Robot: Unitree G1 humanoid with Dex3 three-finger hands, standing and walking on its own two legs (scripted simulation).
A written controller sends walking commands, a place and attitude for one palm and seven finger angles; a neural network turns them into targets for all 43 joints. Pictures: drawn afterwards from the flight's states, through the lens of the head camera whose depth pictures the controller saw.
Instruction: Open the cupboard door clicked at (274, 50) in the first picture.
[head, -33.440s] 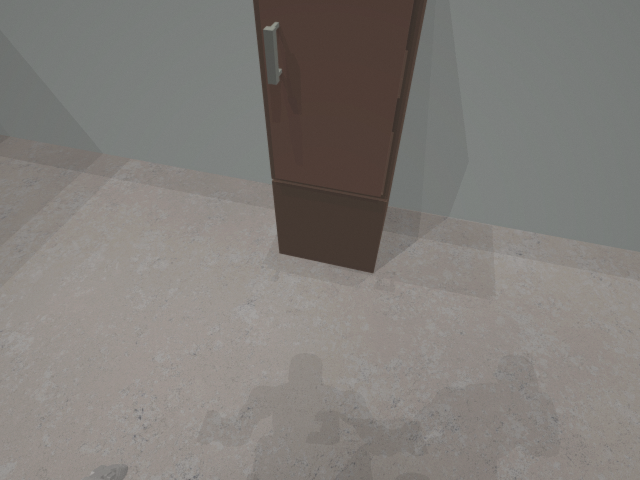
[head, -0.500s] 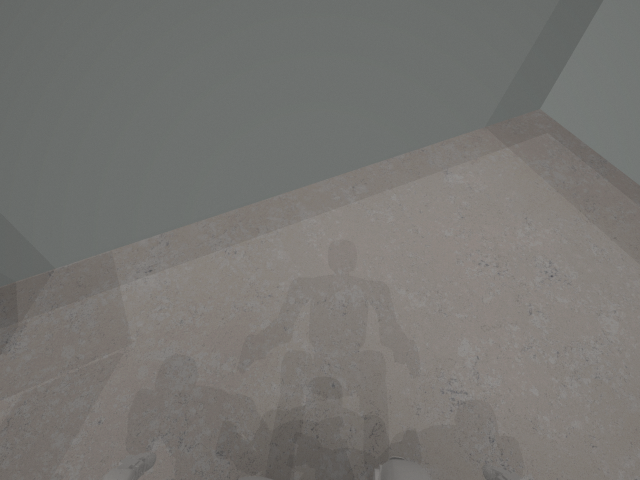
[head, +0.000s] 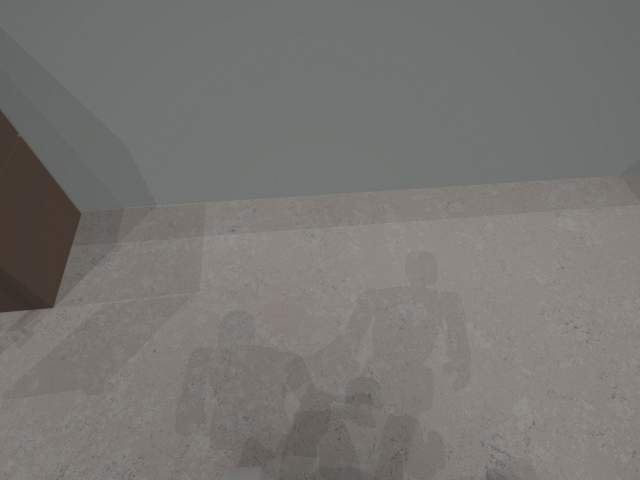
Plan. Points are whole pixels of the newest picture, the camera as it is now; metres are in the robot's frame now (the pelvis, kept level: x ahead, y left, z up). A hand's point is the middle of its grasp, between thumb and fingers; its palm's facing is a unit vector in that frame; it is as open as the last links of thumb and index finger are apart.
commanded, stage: turn to face it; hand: left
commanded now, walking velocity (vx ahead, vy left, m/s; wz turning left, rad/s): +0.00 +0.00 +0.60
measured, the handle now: out of the picture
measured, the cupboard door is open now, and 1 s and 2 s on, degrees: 49 49 49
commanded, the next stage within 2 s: take the last steps up to it in 1.48 s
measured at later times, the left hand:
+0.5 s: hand out of the picture +0.07 +0.17 -0.14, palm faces +0.27 -0.92 -0.29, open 7.3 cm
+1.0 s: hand out of the picture -0.06 +0.20 -0.16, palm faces +0.60 -0.76 -0.24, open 7.4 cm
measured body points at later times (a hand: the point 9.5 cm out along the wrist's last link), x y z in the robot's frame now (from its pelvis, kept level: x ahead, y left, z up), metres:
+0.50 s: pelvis +0.02 -0.05 +0.01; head +0.08 -0.06 +0.45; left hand +0.05 +0.22 -0.11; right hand +0.16 -0.28 -0.15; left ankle -0.04 +0.08 -0.65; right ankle +0.04 -0.15 -0.73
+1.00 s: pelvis +0.01 -0.02 +0.01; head +0.04 +0.03 +0.46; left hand -0.09 +0.24 -0.15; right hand +0.26 -0.16 -0.11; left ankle -0.02 +0.06 -0.73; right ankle +0.09 -0.17 -0.64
